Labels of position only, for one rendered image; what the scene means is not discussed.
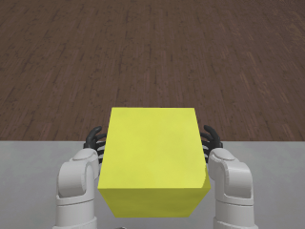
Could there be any robot left forearm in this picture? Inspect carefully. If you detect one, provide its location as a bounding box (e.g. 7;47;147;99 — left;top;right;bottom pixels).
51;148;100;229

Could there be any left robot hand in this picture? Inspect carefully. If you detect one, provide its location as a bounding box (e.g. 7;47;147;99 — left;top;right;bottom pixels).
83;126;108;164

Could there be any robot right forearm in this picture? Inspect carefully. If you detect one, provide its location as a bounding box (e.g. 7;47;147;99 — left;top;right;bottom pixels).
208;148;258;229

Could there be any carton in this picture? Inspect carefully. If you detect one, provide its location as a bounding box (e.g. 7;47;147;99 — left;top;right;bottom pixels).
97;107;212;218

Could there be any right robot hand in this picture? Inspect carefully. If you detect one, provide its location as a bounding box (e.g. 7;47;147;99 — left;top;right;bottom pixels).
199;125;223;163

